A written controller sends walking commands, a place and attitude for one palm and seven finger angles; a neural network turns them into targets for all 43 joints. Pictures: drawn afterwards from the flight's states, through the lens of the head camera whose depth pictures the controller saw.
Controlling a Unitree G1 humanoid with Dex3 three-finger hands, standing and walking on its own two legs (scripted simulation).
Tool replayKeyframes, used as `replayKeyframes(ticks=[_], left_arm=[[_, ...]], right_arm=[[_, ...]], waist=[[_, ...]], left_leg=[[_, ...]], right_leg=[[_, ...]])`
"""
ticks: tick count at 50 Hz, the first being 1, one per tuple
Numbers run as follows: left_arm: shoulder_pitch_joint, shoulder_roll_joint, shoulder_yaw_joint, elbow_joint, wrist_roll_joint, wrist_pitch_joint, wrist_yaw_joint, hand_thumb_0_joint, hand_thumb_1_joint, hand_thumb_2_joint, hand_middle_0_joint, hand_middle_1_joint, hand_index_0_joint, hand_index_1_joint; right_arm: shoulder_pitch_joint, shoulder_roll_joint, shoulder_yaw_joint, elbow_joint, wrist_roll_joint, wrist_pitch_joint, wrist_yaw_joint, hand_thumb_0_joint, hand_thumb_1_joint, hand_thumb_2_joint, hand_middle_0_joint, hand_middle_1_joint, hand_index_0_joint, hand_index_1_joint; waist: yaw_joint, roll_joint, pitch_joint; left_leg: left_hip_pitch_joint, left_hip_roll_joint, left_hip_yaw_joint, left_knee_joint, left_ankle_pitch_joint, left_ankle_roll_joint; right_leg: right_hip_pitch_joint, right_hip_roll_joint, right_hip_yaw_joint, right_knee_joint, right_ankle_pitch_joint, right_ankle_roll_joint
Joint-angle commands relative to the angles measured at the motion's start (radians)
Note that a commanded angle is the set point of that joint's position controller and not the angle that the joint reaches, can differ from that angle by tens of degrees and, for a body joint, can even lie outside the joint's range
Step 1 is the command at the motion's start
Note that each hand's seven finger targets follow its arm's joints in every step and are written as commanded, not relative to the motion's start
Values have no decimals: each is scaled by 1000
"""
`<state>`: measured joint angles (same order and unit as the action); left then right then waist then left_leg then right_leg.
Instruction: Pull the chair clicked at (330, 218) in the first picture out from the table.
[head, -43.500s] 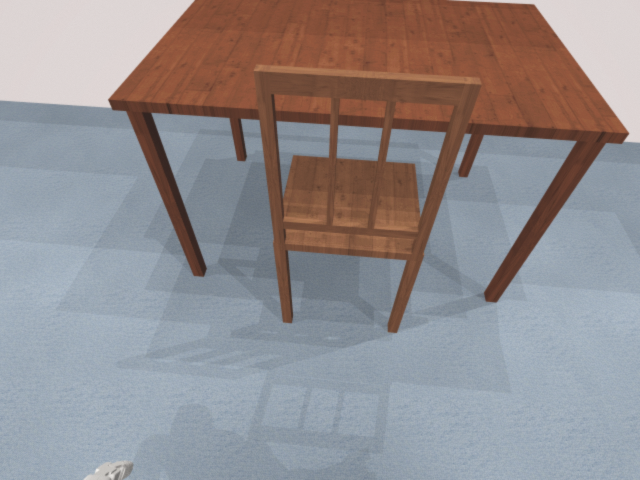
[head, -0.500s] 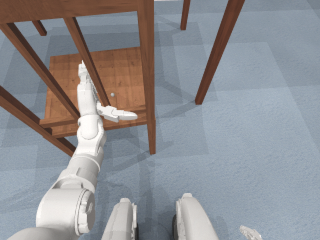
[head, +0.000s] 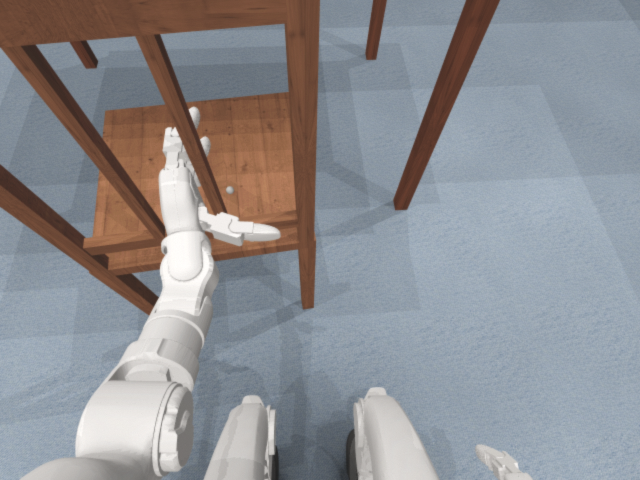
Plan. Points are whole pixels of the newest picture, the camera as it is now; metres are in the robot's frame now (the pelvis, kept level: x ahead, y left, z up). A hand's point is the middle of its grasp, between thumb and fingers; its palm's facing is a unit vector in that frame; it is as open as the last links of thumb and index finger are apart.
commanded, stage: hook a spindle and tug to test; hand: left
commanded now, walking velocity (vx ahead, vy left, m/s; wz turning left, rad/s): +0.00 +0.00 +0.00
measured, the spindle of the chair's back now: (110, 167) +0.48 +0.24 +0.05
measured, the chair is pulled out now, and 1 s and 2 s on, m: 0.17 0.17 0.24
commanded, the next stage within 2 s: step backward, pulling the chair out in 1.22 s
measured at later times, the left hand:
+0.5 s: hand (222, 186) +0.47 +0.11 +0.03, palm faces +0.15 -0.99 -0.02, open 7.4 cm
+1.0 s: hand (225, 192) +0.46 +0.11 +0.03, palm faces +0.14 -0.99 -0.01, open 5.2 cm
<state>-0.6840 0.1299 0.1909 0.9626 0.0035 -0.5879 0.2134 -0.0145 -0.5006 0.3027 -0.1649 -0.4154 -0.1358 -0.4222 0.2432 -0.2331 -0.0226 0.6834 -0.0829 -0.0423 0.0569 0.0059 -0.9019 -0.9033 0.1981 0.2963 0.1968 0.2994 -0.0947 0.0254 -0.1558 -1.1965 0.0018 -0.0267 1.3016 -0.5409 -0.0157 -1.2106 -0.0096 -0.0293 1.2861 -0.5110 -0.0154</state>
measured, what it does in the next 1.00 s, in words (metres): stands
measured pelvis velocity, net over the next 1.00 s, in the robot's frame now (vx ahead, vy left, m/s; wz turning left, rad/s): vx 0.02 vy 0.01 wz -0.02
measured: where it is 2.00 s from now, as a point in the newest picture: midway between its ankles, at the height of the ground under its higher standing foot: outside the picture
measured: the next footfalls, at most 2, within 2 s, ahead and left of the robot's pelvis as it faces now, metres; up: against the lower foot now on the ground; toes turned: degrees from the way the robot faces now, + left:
none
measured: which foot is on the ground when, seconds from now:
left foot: down 0.00-1.00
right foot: down 0.00-1.00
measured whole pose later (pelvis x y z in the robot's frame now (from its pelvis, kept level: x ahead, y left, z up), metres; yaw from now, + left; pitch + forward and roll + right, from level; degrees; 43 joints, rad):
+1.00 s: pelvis +0.02 +0.01 +0.01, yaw -1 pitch +25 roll -1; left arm -0.51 0.10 0.11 0.75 -0.05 -0.50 0.22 0.01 0.81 0.82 -0.38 -1.42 -0.36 -1.45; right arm 0.27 -0.22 -0.04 0.65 -0.07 0.00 0.08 0.01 -0.90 -0.90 0.20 0.30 0.20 0.30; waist -0.07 0.03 -0.17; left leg -1.12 0.01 -0.02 1.26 -0.57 0.00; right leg -1.14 0.00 -0.02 1.23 -0.53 0.00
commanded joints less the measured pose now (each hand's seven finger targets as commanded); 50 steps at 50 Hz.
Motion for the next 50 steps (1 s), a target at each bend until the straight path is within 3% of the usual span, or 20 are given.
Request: replayKeyframes(ticks=[1, 2, 5, 8, 11, 13, 15, 17, 20, 22, 24, 26, 27, 30, 35, 36, 39, 41, 45, 50], left_arm=[[-408, 24, -81, -228, 35, -72, -18, 0, -500, 300, -324, -902, -324, -902], [-389, 36, -68, -220, 32, -68, -17, 0, -444, 324, -342, -957, -342, -957], [-398, 7, -102, -245, 26, -62, -25, 0, -276, 396, -394, -1121, -394, -1121], [-382, 35, -76, -220, 20, -51, -28, 0, -108, 468, -447, -1286, -447, -1286], [-400, 24, -87, -195, 19, -52, -35, 0, 60, 540, -500, -1450, -500, -1450], [-403, 58, -58, -177, 22, -55, -38, 0, 172, 588, -500, -1450, -500, -1450], [-437, 31, -87, -187, 24, -62, -44, 0, 284, 636, -500, -1450, -500, -1450], [-414, 62, -55, -180, 21, -64, -46, 0, 396, 684, -500, -1450, -500, -1450], [-406, 19, -96, -194, 20, -59, -56, 0, 564, 756, -500, -1450, -500, -1450], [-380, 48, -66, -190, 13, -52, -54, 0, 676, 804, -500, -1450, -500, -1450], [-403, 18, -100, -202, 16, -48, -55, 0, 788, 852, -500, -1450, -500, -1450], [-394, 19, -93, -187, 12, -42, -54, 0, 900, 900, -500, -1450, -500, -1450], [-395, 44, -71, -198, 13, -46, -50, 0, 900, 900, -500, -1450, -500, -1450], [-368, 37, -72, -205, 14, -49, -50, 0, 900, 900, -500, -1450, -500, -1450], [-306, -17, -122, -258, 13, -46, -49, 0, 900, 900, -500, -1450, -500, -1450], [-267, -22, -120, -257, 10, -40, -47, 0, 900, 900, -500, -1450, -500, -1450], [-209, -29, -128, -292, 8, -31, -41, 0, 900, 900, -500, -1450, -500, -1450], [-181, -49, -150, -333, 7, -29, -41, 0, 900, 900, -500, -1450, -500, -1450], [-82, -72, -173, -393, 4, -18, -35, 0, 900, 900, -500, -1450, -500, -1450], [36, -74, -186, -451, 4, -4, -34, 0, 900, 900, -500, -1450, -500, -1450]], right_arm=[[111, -142, -60, -67, 3, -26, -12, 0, -900, -900, 200, 300, 200, 300], [115, -145, -60, -66, 3, -23, -11, 0, -900, -900, 200, 300, 200, 300], [113, -144, -61, -71, 4, -22, -10, 0, -900, -900, 200, 300, 200, 300], [113, -141, -58, -67, 7, -17, -13, 0, -900, -900, 200, 300, 200, 300], [109, -137, -54, -62, 10, -19, -15, 0, -900, -900, 200, 300, 200, 300], [111, -139, -54, -58, 8, -19, -19, 0, -900, -900, 200, 300, 200, 300], [113, -136, -54, -58, 7, -22, -18, 0, -900, -900, 200, 300, 200, 300], [118, -143, -58, -55, 6, -21, -18, 0, -900, -900, 200, 300, 200, 300], [124, -142, -59, -62, 7, -18, -14, 0, -900, -900, 200, 300, 200, 300], [121, -144, -59, -61, 9, -14, -13, 0, -900, -900, 200, 300, 200, 300], [118, -140, -58, -64, 10, -10, -15, 0, -900, -900, 200, 300, 200, 300], [120, -140, -56, -64, 10, -10, -12, 0, -900, -900, 200, 300, 200, 300], [122, -145, -58, -63, 9, -9, -13, 0, -900, -900, 200, 300, 200, 300], [118, -144, -56, -72, 8, -7, -12, 0, -900, -900, 200, 300, 200, 300], [112, -139, -59, -87, 9, -4, -4, 0, -900, -900, 200, 300, 200, 300], [111, -138, -59, -89, 10, -3, -1, 0, -900, -900, 200, 300, 200, 300], [111, -137, -63, -98, 10, 2, 1, 0, -900, -900, 200, 300, 200, 300], [107, -133, -62, -105, 12, 2, 5, 0, -900, -900, 200, 300, 200, 300], [110, -130, -67, -114, 13, 5, 8, 0, -900, -900, 200, 300, 200, 300], [106, -123, -69, -122, 18, 8, 9, 0, -900, -900, 200, 300, 200, 300]], waist=[[-56, 39, -524], [-48, 10, -521], [-61, 14, -537], [-56, -22, -500], [-65, -11, -461], [-62, -28, -463], [-72, 10, -474], [-58, 10, -497], [-63, 26, -514], [-51, 6, -510], [-65, 18, -493], [-61, 16, -480], [-59, 7, -495], [-50, 12, -489], [-41, 42, -507], [-28, 45, -506], [-27, 5, -514], [-19, 36, -520], [-13, 3, -526], [0, -21, -492]], left_leg=[[364, -28, 1, -148, 278, 11], [358, -27, 0, -151, 284, 11], [365, -29, 3, -146, 297, 14], [306, -33, 12, -146, 258, 21], [290, -35, 14, -148, 232, 23], [260, -39, 18, -141, 219, 27], [287, -39, 17, -139, 225, 27], [305, -36, 12, -140, 250, 22], [343, -34, 7, -142, 289, 19], [329, -33, 7, -145, 281, 19], [336, -33, 8, -148, 279, 19], [330, -32, 5, -150, 272, 18], [336, -30, 2, -149, 277, 18], [337, -32, 2, -154, 278, 16], [395, -25, -1, -162, 331, 7], [407, -22, -4, -166, 343, 3], [406, -18, -1, -165, 373, 5], [430, -16, 0, -169, 403, 0], [460, -7, -3, -170, 481, -5], [442, -6, 5, -176, 516, -2]], right_leg=[[245, 34, -14, -174, 277, -17], [261, 34, -16, -175, 283, -18], [275, 35, -13, -180, 304, -16], [309, 34, -2, -192, 299, -12], [294, 35, -1, -200, 277, -13], [313, 32, 9, -201, 276, -11], [288, 32, 6, -197, 276, -13], [289, 33, 1, -189, 289, -16], [277, 34, -9, -183, 310, -17], [291, 35, -6, -187, 305, -17], [280, 35, -9, -190, 305, -16], [271, 36, -12, -190, 288, -17], [274, 36, -12, -187, 292, -17], [272, 38, -15, -183, 285, -19], [260, 41, -28, -176, 305, -24], [255, 41, -32, -175, 303, -26], [287, 43, -30, -179, 339, -23], [286, 42, -32, -177, 351, -24], [310, 47, -38, -175, 402, -24], [356, 46, -33, -182, 456, -22]])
